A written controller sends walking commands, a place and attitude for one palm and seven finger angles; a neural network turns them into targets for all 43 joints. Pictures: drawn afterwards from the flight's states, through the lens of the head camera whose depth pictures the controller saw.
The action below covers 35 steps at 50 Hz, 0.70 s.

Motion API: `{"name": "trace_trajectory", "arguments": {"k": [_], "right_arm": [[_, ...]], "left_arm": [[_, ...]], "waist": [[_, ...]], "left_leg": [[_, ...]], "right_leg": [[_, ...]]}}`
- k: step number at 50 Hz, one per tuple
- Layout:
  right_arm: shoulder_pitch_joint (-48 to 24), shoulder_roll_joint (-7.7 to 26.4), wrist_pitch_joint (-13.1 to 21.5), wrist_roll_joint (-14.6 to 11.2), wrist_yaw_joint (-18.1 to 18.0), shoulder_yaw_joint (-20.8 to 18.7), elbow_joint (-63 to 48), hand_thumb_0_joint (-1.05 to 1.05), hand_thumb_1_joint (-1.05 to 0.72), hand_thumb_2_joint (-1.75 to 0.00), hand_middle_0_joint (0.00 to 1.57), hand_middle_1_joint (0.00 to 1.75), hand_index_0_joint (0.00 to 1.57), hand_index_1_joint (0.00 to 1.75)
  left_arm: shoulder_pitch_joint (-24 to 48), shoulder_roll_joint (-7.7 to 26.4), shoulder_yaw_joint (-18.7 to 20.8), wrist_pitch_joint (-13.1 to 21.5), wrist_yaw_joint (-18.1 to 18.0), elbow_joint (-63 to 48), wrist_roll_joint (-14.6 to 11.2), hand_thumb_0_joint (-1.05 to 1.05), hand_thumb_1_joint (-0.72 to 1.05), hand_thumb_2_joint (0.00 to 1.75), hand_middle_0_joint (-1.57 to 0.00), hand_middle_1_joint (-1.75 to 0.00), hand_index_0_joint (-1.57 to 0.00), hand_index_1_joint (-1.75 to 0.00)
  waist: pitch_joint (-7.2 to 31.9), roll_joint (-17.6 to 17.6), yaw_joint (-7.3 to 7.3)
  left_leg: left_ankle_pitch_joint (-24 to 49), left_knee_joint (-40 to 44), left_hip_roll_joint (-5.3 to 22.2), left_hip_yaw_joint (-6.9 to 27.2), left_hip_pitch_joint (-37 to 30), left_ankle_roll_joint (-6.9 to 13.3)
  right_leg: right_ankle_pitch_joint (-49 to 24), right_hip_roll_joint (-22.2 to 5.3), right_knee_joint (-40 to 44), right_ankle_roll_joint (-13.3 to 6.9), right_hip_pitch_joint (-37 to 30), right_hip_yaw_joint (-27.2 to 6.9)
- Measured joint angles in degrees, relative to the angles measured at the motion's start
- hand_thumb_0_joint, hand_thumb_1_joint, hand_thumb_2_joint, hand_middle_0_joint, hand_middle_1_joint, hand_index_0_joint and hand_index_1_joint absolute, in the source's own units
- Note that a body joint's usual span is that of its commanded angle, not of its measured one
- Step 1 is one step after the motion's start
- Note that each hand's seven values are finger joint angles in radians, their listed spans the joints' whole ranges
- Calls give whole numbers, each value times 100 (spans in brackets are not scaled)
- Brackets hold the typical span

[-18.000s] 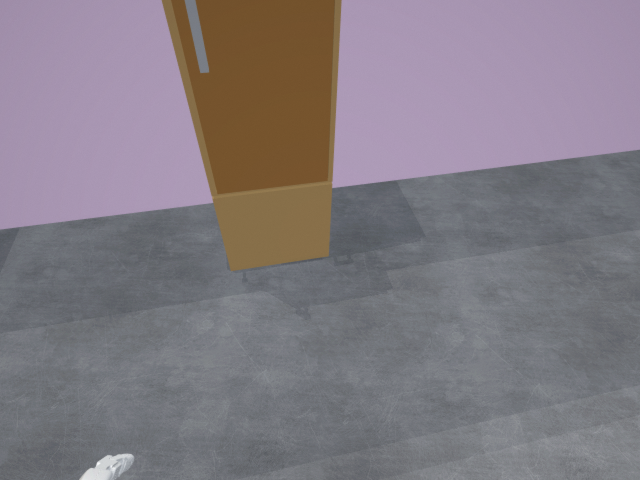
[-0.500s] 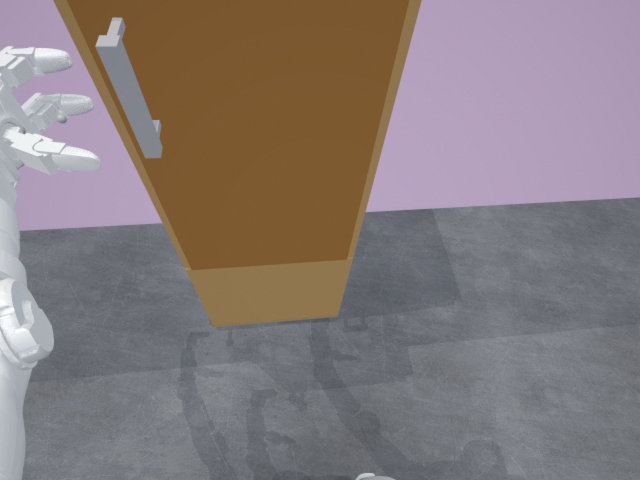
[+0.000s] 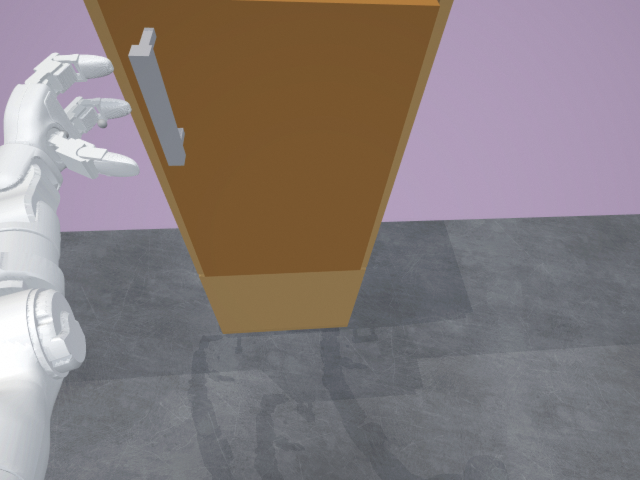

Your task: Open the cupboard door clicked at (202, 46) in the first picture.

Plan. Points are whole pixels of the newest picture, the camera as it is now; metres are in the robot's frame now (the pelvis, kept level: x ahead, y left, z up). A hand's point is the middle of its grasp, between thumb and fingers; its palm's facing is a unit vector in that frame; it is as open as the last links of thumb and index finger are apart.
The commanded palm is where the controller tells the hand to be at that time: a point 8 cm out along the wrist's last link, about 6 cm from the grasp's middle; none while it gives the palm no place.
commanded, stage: move the hooked fingers beside the handle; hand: left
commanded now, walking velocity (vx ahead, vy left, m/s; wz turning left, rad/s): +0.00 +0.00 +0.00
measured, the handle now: (163, 102) +0.53 +0.17 +0.16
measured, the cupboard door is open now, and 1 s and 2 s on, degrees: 0 0 0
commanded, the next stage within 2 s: slide the fingers in behind the handle in 0.24 s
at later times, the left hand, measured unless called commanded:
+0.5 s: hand (107, 130) +0.48 +0.22 +0.16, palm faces +0.03 -1.00 +0.01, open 14.0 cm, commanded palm +0.46 +0.27 +0.16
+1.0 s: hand (143, 128) +0.48 +0.18 +0.16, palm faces +0.00 -1.00 +0.02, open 13.9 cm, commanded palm +0.46 +0.23 +0.16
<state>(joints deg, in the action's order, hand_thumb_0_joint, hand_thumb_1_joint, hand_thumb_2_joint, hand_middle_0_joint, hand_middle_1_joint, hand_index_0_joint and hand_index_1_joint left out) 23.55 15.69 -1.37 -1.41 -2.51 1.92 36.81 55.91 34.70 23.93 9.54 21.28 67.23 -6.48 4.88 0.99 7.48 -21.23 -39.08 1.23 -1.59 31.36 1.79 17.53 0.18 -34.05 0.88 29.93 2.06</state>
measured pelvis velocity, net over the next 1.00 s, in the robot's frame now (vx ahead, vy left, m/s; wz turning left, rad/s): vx -0.01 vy -0.01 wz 0.00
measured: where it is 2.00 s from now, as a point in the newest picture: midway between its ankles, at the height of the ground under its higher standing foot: outside the picture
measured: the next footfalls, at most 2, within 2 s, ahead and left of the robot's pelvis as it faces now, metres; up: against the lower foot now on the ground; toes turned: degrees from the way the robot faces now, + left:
none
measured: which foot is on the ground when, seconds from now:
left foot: down 0.00-1.00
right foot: down 0.00-1.00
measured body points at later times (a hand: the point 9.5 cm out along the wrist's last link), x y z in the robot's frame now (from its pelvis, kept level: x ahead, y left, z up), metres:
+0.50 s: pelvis -0.01 -0.02 +0.00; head +0.07 +0.00 +0.44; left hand +0.47 +0.28 +0.16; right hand +0.00 -0.30 -0.11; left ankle -0.03 +0.09 -0.72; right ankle -0.02 -0.13 -0.72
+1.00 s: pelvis -0.01 -0.01 +0.00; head +0.05 +0.00 +0.44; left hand +0.48 +0.24 +0.16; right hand +0.00 -0.28 -0.12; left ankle -0.03 +0.09 -0.72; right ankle -0.02 -0.13 -0.72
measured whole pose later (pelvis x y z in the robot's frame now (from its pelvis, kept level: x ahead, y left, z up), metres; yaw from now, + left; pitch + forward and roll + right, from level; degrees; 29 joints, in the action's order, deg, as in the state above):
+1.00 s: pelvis -0.01 -0.01 +0.00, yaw +0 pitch +12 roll -2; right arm 24.1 15.5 0.1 -1.4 -2.3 2.0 37.4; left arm 56.1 29.6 21.4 11.0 16.1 66.6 -6.6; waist 4.3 1.3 7.5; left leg -20.4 -39.4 1.6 -1.3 30.9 1.0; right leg 17.4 0.6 -35.5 -0.1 30.0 2.3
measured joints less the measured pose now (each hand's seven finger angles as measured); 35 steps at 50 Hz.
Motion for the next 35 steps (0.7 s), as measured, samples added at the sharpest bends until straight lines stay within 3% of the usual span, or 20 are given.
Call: {"name": "trace_trajectory", "arguments": {"k": [10, 26, 35], "right_arm": [[-40, 23, -41, -14, 1, 6, -107, 1, -91, -90, 21, 30, 20, 30], [15, 157, 7, -69, -118, 5, -60, 1, -91, -90, 21, 30, 20, 30], [67, 134, 43, -42, -83, -25, 35, 1, -91, -90, 21, 30, 20, 30]], "left_arm": [[-202, -57, 107, 105, -127, -115, 16, -1, -50, 30, -30, -120, -30, -120], [96, 254, 3, 5, -21, 265, 43, -1, -50, 30, -30, -120, -30, -120], [53, -117, -125, 101, -107, 58, -95, -1, -51, 30, -30, -120, -30, -120]], "waist": [[-60, 7, -30], [-148, -23, 81], [-115, -2, 48]], "left_leg": [[14, 8, 40, -26, -60, -42], [107, 6, 89, 66, 5, -114], [115, -2, 72, 64, 17, -103]], "right_leg": [[14, 38, -70, -45, -7, -28], [-50, 90, -74, -129, 34, 60], [-58, 73, -81, -117, 45, 57]]}}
